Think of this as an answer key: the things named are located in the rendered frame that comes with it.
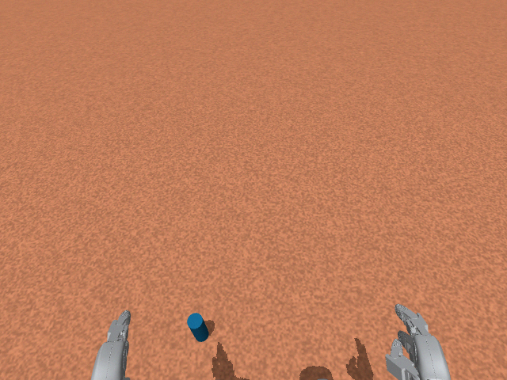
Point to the can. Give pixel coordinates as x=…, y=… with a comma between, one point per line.
x=198, y=327

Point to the left robot hand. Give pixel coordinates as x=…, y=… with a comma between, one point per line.
x=111, y=360

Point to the right robot hand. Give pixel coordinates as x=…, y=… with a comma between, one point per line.
x=427, y=361

